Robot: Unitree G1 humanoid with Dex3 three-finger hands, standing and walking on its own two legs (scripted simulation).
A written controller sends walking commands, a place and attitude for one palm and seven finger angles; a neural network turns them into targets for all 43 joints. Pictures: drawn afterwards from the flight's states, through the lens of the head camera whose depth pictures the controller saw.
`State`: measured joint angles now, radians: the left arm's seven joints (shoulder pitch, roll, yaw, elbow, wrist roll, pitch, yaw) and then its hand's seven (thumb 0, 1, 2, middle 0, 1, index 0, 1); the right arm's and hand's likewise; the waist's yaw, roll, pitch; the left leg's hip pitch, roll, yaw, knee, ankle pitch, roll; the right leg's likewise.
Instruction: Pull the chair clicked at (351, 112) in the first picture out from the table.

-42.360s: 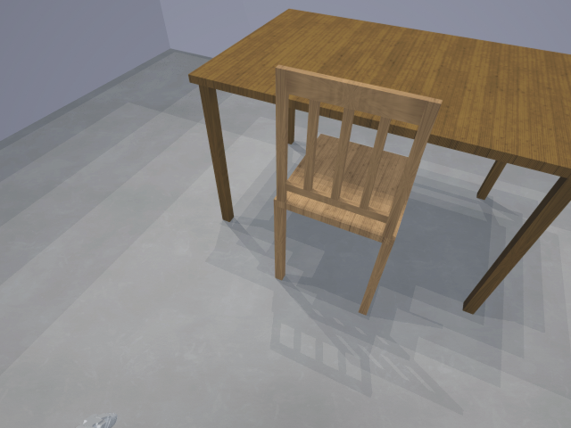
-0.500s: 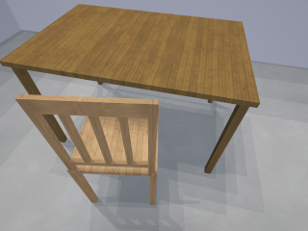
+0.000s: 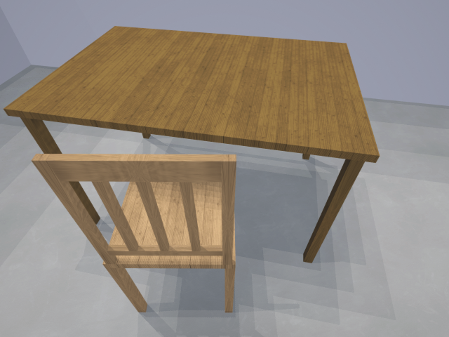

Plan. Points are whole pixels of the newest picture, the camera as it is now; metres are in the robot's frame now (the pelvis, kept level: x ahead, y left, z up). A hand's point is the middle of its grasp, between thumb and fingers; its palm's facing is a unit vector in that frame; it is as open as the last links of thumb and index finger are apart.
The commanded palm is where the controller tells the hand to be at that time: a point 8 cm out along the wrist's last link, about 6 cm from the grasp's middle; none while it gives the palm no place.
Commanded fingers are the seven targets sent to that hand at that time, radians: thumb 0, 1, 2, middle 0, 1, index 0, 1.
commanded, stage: come to a stop and stand still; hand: left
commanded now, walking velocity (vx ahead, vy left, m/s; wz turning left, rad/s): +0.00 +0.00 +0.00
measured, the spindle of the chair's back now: (155, 218) +0.39 +0.19 -0.07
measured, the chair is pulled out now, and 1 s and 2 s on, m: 0.14 0.14 0.14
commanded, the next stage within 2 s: look again from close up in 0.26 s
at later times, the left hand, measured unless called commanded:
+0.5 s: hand out of the picture +0.01 +0.18 -0.17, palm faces +0.00 -0.99 -0.17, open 7.4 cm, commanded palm none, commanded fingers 0.00 0.90 0.90 -0.20 -0.30 -0.20 -0.30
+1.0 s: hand out of the picture +0.00 +0.17 -0.18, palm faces +0.00 -0.99 -0.14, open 7.4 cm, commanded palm none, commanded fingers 0.00 0.90 0.90 -0.20 -0.30 -0.20 -0.30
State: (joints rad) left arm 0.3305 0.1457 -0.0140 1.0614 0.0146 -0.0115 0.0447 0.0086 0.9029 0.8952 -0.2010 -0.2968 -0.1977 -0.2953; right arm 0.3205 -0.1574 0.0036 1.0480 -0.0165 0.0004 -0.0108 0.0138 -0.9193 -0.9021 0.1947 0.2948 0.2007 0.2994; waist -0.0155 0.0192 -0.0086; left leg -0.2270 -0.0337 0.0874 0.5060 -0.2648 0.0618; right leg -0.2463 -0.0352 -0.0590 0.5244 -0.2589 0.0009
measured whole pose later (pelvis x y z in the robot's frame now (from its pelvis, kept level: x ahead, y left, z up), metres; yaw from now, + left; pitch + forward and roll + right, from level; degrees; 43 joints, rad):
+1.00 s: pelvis +0.01 +0.02 +0.01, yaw -1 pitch -2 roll +0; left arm 0.33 0.13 -0.02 1.11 0.01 -0.02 0.05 0.01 0.90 0.90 -0.20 -0.30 -0.20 -0.30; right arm 0.29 -0.12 0.01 1.15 0.00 -0.03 -0.02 0.01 -0.91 -0.90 0.19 0.29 0.20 0.30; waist 0.00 -0.03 0.02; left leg -0.15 -0.05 0.11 0.41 -0.24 0.09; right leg -0.17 -0.05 -0.03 0.43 -0.22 0.03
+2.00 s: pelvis +0.02 +0.03 +0.01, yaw -2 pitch -1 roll +0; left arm 0.35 0.11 -0.02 1.11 0.01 -0.02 0.05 0.01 0.91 0.90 -0.20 -0.30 -0.20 -0.29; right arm 0.32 -0.10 0.01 1.16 0.00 -0.04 -0.02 0.01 -0.91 -0.90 0.19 0.29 0.20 0.30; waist 0.00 -0.03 0.01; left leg -0.15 -0.05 0.13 0.40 -0.24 0.09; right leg -0.18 -0.05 -0.01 0.43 -0.22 0.04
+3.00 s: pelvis +0.02 +0.02 +0.01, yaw -3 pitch -1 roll +0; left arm 0.35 0.10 -0.01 1.11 0.01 -0.01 0.05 0.01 0.91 0.90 -0.20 -0.30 -0.20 -0.29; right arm 0.33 -0.09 0.01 1.16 0.00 -0.04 -0.03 0.01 -0.91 -0.90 0.19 0.29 0.20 0.30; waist 0.00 -0.02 0.01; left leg -0.13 -0.05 0.14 0.40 -0.26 0.09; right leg -0.18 -0.04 0.00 0.43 -0.23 0.04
